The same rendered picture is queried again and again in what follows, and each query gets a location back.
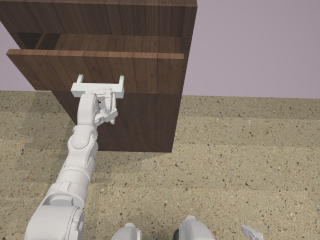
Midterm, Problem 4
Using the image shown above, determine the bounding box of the handle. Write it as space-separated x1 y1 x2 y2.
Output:
71 74 125 99

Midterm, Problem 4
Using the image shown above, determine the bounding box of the drawer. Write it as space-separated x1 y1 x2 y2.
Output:
6 33 184 94

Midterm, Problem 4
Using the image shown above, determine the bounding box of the left robot upper arm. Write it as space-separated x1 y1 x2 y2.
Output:
26 205 85 240

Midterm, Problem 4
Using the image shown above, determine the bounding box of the right robot hand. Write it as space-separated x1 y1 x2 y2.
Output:
241 225 264 240

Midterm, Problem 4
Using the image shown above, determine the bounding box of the cabinet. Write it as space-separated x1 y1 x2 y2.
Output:
0 0 198 153

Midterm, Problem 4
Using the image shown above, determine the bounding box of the left robot forearm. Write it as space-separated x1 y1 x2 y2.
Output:
24 124 98 240

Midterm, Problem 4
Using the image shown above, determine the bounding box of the left robot thigh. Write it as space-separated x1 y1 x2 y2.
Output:
111 226 142 240

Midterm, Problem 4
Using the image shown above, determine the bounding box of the left robot hand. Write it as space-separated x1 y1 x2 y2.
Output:
77 86 118 130

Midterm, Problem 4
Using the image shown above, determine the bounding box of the robot left shin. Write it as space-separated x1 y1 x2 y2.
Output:
124 223 135 227

